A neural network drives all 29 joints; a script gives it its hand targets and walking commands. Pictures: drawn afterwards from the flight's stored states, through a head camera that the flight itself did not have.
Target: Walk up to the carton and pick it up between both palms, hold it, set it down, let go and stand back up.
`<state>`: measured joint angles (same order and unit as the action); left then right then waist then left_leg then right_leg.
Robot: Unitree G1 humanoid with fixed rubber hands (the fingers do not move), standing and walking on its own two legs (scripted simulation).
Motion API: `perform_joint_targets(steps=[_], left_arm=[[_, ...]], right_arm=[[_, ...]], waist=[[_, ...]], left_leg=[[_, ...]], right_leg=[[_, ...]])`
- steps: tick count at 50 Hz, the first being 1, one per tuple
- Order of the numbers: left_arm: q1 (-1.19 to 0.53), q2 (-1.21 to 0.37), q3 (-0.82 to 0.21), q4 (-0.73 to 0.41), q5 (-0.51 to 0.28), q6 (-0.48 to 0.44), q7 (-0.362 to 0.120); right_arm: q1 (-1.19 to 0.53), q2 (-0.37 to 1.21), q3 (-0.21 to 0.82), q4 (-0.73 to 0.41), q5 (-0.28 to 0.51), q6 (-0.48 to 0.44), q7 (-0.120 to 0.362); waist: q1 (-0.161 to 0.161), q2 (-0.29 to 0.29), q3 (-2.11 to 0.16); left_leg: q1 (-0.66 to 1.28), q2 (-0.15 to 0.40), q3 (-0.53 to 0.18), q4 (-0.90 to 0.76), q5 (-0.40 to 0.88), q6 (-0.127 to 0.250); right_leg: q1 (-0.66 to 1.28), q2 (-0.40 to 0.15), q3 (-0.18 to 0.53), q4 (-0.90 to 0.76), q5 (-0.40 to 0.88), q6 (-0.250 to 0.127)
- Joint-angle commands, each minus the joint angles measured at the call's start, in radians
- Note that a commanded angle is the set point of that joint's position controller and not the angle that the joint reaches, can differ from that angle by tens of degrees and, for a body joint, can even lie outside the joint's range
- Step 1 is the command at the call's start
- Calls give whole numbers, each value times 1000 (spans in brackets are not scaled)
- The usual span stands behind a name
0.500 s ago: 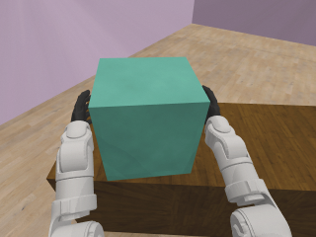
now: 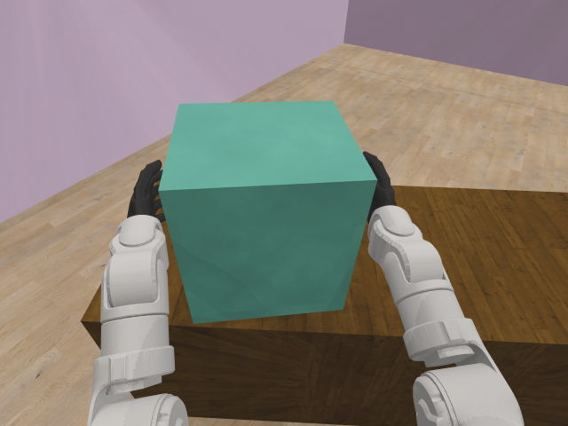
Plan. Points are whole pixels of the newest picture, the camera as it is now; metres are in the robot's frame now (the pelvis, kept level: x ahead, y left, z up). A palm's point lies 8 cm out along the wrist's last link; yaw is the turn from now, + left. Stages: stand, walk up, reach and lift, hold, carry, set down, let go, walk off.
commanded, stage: hold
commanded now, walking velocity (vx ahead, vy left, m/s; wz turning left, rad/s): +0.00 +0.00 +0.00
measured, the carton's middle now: (264, 210) +0.40 +0.01 +0.14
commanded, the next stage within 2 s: none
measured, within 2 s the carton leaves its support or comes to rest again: neither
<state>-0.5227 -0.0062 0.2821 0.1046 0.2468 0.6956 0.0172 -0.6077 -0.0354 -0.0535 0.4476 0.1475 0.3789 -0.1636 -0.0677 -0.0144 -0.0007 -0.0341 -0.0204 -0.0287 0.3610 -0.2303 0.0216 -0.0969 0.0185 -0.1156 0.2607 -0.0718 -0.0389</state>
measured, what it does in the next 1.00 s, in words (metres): stands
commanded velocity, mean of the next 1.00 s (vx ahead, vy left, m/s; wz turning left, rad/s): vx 0.00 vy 0.00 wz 0.00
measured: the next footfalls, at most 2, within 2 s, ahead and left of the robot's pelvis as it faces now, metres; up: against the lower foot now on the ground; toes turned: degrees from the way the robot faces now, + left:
none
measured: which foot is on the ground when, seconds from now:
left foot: down 0.00-1.00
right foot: down 0.00-1.00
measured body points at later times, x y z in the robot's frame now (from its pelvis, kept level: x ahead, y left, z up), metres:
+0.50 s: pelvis +0.00 +0.00 +0.00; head -0.04 +0.01 +0.45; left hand +0.37 +0.17 +0.17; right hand +0.37 -0.15 +0.17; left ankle -0.02 +0.10 -0.75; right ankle +0.05 -0.09 -0.75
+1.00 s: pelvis +0.00 +0.00 +0.00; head -0.04 +0.01 +0.45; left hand +0.37 +0.17 +0.17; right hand +0.38 -0.15 +0.17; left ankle -0.02 +0.10 -0.75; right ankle +0.05 -0.09 -0.75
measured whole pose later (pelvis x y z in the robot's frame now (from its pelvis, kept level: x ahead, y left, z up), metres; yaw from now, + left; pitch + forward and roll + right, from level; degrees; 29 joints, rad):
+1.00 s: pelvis +0.00 +0.00 +0.00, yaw +0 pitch -5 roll -1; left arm -0.52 0.00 0.28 0.10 0.24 0.70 0.01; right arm -0.60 -0.03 -0.05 0.43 0.15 0.38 -0.17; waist -0.07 -0.01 0.00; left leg -0.04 -0.02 -0.04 0.36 -0.23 0.02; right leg -0.09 0.02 -0.12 0.26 -0.07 -0.04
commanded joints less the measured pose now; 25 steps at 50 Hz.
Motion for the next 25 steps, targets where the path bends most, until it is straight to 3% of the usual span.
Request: perform_joint_targets(steps=[1, 4, 10, 11, 17, 19, 25], left_arm=[[-764, -577, -579, -195, -192, -89, -151], [-750, -558, -566, -187, -187, -95, -157], [-744, -568, -592, -216, -195, -94, -154], [-748, -568, -577, -203, -192, -92, -155], [-764, -571, -575, -184, -189, -88, -150], [-772, -589, -590, -204, -199, -91, -145], [-767, -573, -559, -156, -178, -91, -147]], right_arm=[[-782, 639, 447, -369, 110, -99, 98], [-760, 646, 454, -359, 108, -95, 93], [-737, 626, 460, -376, 105, -93, 91], [-758, 631, 454, -382, 110, -94, 92], [-783, 629, 446, -364, 101, -94, 100], [-799, 638, 446, -389, 101, -102, 103], [-779, 635, 432, -323, 90, -96, 106]], waist=[[-13, 66, -471], [-15, 41, -455], [-29, 64, -457], [-12, 54, -439], [-8, 57, -426], [-4, 68, -471], [1, 53, -425]], left_leg=[[-107, -15, -17, -44, 305, -52], [-105, -19, -17, -47, 300, -50], [-79, -14, -19, -42, 341, -61], [-96, -12, -19, -48, 322, -59], [-123, -11, -15, -62, 249, -47], [-99, -11, -14, -49, 277, -54], [-118, -6, -12, -68, 251, -46]], right_leg=[[392, 12, 70, 52, 195, 49], [389, 8, 69, 46, 205, 55], [377, 15, 62, 44, 222, 45], [374, 13, 64, 41, 200, 46], [364, 10, 66, 39, 128, 45], [362, 17, 57, 47, 131, 39], [352, 12, 66, 33, 115, 41]])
